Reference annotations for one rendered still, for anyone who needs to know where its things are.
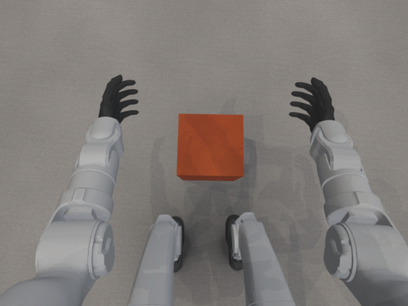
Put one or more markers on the right robot upper arm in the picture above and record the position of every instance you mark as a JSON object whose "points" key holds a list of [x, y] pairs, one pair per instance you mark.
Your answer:
{"points": [[371, 260]]}

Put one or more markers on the left robot hand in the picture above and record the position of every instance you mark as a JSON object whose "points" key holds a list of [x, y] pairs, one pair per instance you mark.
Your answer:
{"points": [[111, 105]]}

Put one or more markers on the left robot upper arm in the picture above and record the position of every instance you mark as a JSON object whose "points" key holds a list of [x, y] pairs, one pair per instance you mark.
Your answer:
{"points": [[71, 256]]}

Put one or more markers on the carton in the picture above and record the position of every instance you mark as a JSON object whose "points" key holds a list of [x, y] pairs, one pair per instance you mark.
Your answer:
{"points": [[210, 147]]}

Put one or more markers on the right robot hand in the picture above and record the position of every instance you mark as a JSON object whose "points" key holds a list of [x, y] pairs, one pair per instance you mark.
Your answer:
{"points": [[321, 103]]}

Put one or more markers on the robot left thigh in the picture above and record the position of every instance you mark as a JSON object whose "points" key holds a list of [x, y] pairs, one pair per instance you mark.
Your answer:
{"points": [[153, 283]]}

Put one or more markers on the left robot forearm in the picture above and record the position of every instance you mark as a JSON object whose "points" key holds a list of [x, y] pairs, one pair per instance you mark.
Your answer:
{"points": [[89, 194]]}

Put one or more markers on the right robot forearm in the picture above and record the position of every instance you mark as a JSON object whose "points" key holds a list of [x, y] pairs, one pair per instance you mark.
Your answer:
{"points": [[348, 196]]}

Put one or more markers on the robot right foot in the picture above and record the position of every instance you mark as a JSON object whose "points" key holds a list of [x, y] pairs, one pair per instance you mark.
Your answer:
{"points": [[236, 264]]}

